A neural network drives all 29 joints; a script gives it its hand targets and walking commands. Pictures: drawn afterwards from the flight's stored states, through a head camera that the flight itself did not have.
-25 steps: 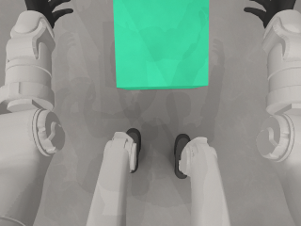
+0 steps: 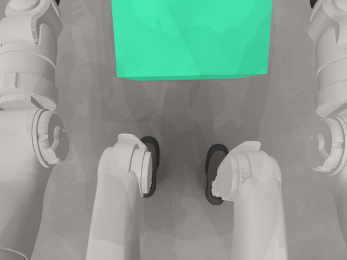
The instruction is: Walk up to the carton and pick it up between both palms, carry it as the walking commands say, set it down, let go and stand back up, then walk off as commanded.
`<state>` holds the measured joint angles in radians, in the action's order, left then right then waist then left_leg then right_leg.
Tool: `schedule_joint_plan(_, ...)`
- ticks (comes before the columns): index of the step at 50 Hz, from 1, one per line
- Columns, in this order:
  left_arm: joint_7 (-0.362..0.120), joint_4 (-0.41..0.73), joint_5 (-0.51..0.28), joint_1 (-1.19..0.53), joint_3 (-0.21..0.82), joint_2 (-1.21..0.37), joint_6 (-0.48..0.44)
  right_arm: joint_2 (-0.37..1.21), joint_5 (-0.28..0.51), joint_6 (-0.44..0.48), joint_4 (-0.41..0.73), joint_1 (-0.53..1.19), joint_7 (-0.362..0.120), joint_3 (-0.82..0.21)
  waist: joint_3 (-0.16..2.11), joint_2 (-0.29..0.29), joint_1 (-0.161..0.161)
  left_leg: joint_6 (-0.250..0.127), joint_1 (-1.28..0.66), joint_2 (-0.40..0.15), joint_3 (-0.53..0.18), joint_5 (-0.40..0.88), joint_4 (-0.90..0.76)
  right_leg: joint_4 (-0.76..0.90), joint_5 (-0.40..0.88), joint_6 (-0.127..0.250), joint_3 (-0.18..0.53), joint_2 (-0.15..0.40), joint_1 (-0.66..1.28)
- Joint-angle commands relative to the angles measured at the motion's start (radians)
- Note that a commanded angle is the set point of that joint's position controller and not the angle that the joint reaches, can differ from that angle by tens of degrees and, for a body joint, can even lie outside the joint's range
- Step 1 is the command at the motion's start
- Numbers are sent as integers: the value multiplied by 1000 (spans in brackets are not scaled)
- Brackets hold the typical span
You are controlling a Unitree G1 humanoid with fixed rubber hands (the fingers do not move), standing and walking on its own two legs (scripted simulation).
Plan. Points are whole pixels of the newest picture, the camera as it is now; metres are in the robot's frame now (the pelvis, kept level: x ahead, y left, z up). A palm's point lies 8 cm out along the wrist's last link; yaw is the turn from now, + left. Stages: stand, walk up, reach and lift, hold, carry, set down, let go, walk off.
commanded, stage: reach and lift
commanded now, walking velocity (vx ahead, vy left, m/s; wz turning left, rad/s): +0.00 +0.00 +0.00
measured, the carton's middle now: (187, 17) +0.58 +0.02 -0.30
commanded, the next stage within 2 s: none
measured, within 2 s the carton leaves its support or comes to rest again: neither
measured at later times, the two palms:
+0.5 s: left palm (79, 13) +0.55 +0.25 -0.23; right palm (289, 16) +0.57 -0.18 -0.23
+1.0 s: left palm (88, 12) +0.55 +0.23 -0.23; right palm (285, 15) +0.57 -0.17 -0.23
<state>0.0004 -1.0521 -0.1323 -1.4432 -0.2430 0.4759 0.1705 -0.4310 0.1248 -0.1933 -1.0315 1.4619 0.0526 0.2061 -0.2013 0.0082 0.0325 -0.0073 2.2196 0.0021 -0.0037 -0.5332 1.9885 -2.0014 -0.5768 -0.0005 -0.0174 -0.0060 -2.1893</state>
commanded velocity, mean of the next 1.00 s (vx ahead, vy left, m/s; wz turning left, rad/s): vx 0.00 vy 0.00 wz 0.00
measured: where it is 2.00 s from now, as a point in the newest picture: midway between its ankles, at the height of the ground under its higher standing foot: (181, 180)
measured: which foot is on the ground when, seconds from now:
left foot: down 0.00-1.00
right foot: down 0.00-1.00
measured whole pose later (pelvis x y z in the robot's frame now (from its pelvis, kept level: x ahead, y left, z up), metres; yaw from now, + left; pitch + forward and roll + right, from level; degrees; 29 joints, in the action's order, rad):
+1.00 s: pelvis -0.01 +0.00 -0.06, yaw -1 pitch +34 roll -1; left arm 0.07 -1.19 -0.26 -1.57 -0.10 0.46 0.09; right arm -0.44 0.26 -0.11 -1.16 1.58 0.10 0.04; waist -0.46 0.01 0.04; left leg -0.01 2.26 -0.01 0.00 -0.57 2.23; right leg -2.24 -0.61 0.00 -0.02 -0.02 -2.23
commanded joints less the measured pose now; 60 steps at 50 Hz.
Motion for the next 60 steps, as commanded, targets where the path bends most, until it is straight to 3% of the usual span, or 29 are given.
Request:
schedule_joint_plan(1,13,94,-12,-257,-1,169,-35,-149,13,35,95,267,10,-2,1206,-11,14,27,-687,11,27,383,-88,80,316,-32,-46,-27,540)
schedule_joint_plan(15,47,7,-88,-320,72,192,-94,-164,83,91,7,338,38,-89,1094,-10,24,27,-629,-17,-1,371,82,-82,309,-34,-21,-16,494)
schedule_joint_plan(22,67,46,-129,-370,95,221,-97,-185,118,84,54,391,59,-130,1179,7,29,21,-668,-21,6,376,126,-123,330,-30,-15,-15,591)
schedule_joint_plan(28,63,-32,-120,-314,94,190,-94,-143,129,81,4,349,49,-145,1037,15,45,14,-604,-21,7,345,122,-123,296,-32,-11,-17,525)
schedule_joint_plan(39,63,-33,-116,-358,106,148,-100,-129,102,97,-25,353,51,-113,1006,-12,17,20,-615,-10,-2,358,102,-106,291,-25,-17,-25,476)
schedule_joint_plan(56,79,-62,-108,-414,116,83,-112,5,155,101,-11,438,56,-212,1023,21,80,11,-607,7,13,341,72,-81,304,-29,-2,-46,540)
schedule_joint_plan(60,67,-54,-132,-441,150,17,-119,66,164,105,13,466,55,-246,1027,25,71,8,-593,12,17,344,67,-69,325,-28,5,-52,574)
